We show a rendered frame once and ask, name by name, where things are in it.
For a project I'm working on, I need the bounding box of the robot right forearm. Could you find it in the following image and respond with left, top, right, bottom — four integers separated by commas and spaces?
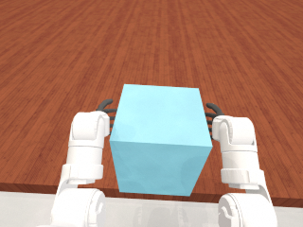
212, 115, 277, 227

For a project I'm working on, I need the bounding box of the robot left forearm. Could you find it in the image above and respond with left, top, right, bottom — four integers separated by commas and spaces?
50, 111, 110, 223

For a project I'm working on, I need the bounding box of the carton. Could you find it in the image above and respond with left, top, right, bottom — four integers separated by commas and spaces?
109, 84, 213, 197

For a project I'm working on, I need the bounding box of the left robot hand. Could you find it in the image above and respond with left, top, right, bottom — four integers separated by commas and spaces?
96, 98, 117, 135

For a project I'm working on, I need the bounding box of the right robot upper arm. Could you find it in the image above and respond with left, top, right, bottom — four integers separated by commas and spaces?
218, 193, 277, 227

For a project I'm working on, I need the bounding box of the right robot hand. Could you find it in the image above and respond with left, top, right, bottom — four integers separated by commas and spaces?
205, 102, 225, 140

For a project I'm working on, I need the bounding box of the left robot upper arm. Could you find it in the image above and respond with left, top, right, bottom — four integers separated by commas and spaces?
36, 188, 106, 227

